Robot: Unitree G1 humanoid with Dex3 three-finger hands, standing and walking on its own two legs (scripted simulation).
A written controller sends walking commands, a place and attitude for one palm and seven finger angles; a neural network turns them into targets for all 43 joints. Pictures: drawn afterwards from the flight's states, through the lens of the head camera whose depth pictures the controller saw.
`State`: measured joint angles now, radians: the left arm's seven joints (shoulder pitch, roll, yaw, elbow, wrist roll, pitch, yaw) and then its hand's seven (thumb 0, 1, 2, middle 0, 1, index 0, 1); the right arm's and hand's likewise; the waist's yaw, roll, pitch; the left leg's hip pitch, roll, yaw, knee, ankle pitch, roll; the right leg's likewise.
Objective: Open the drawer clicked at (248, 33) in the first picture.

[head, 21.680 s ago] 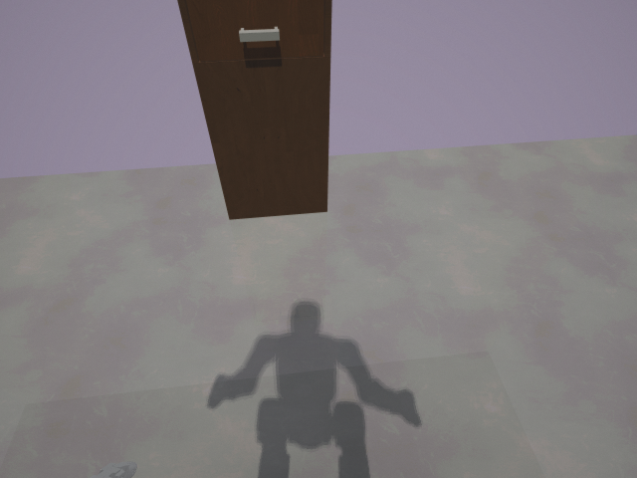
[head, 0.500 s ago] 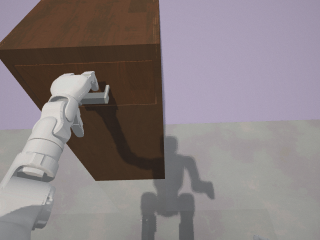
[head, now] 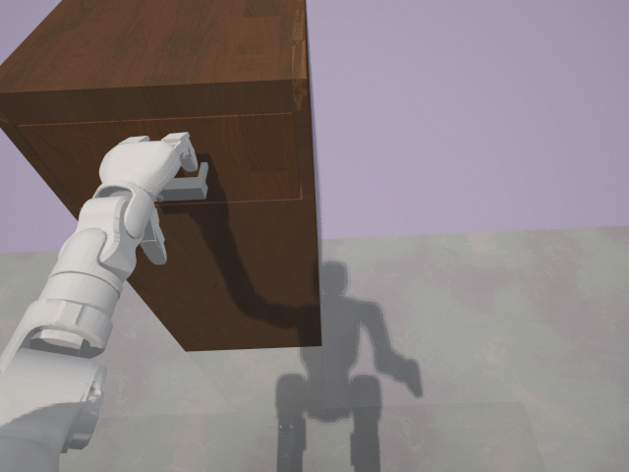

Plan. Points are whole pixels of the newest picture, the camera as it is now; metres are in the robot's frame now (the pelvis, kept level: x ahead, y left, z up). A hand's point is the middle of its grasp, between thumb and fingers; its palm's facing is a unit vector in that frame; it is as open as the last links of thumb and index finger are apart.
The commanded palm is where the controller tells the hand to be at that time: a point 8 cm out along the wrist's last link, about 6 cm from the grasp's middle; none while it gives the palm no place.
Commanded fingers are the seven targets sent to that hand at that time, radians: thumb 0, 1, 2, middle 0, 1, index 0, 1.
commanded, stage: re-aim the fingers above the handle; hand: left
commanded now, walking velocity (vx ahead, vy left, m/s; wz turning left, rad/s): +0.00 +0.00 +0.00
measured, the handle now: (169, 179) +0.54 +0.24 +0.05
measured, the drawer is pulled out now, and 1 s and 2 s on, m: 0.00 0.00 0.00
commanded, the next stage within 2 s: lower the fingers behind the handle in 1.58 s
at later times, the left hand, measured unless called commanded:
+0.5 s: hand (175, 187) +0.46 +0.19 +0.11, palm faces +0.01 -0.07 -1.00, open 13.9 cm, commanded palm +0.44 +0.24 +0.17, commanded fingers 0.00 -0.50 0.30 -0.30 -1.20 -0.30 -1.20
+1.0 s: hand (165, 180) +0.46 +0.21 +0.12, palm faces +0.09 -0.08 -0.99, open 13.8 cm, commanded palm +0.44 +0.26 +0.17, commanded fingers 0.00 -0.50 0.30 -0.30 -1.20 -0.30 -1.20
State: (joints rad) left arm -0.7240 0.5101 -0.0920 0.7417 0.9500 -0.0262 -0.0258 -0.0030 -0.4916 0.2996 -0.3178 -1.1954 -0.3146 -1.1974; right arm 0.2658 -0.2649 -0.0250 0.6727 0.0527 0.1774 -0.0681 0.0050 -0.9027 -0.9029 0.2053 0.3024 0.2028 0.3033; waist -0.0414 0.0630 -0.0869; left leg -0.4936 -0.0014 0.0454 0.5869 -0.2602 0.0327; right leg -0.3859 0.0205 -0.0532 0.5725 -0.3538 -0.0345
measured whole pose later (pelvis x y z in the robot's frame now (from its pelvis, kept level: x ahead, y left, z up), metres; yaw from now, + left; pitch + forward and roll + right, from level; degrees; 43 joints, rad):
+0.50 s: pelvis -0.01 +0.01 +0.00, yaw +0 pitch +10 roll -1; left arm -0.77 0.47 -0.10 0.74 0.97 -0.07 0.06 0.00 -0.49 0.30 -0.32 -1.20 -0.32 -1.20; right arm 0.26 -0.27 -0.03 0.67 0.04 0.14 -0.07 0.00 -0.90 -0.90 0.20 0.30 0.20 0.30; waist -0.05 0.06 -0.08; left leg -0.52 -0.01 0.05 0.60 -0.26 0.04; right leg -0.42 0.01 -0.05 0.59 -0.35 -0.02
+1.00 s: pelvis +0.00 +0.01 +0.00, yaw +0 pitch +11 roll -1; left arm -0.75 0.51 -0.06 0.67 0.96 -0.10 0.11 0.00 -0.49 0.30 -0.32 -1.20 -0.32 -1.20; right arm 0.23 -0.28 -0.04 0.67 0.04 0.13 -0.07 0.00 -0.90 -0.90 0.20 0.30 0.20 0.30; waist -0.04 0.05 -0.07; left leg -0.55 -0.01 0.05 0.62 -0.27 0.04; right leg -0.44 0.01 -0.05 0.60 -0.36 -0.03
